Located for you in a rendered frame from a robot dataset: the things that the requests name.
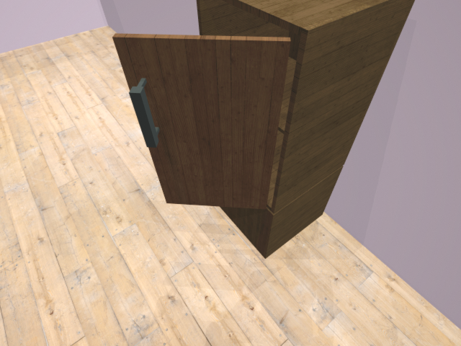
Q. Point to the cupboard door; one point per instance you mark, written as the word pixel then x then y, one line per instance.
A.
pixel 217 102

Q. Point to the handle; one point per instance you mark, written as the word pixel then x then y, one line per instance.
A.
pixel 143 113

